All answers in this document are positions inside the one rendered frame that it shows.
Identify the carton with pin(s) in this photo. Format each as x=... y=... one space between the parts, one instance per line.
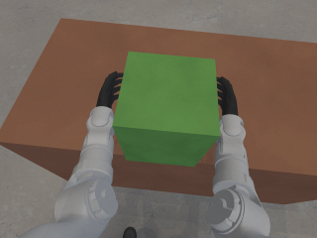
x=167 y=110

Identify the right robot forearm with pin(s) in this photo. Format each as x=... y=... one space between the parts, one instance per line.
x=231 y=161

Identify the robot left hand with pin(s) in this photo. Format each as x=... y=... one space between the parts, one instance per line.
x=106 y=95

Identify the right robot upper arm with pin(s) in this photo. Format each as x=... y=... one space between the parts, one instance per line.
x=232 y=215

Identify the robot left foot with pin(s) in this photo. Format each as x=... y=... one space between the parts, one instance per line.
x=130 y=232

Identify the left robot forearm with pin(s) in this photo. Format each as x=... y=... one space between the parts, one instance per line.
x=97 y=150

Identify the left robot upper arm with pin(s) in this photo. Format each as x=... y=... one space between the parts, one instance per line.
x=81 y=211

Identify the robot right hand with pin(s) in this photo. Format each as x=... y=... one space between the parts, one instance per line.
x=228 y=103

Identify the pedestal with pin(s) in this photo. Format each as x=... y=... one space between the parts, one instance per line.
x=274 y=81

